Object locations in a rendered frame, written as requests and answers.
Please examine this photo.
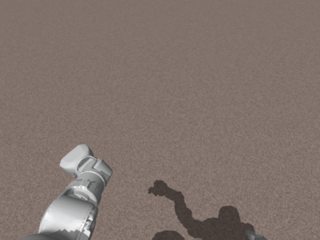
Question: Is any right robot hand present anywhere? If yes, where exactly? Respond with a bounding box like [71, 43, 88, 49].
[245, 230, 267, 240]

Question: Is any left robot hand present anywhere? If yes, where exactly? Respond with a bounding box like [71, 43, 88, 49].
[59, 144, 94, 178]

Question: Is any left robot arm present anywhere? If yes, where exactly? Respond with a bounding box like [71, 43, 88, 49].
[20, 155, 113, 240]

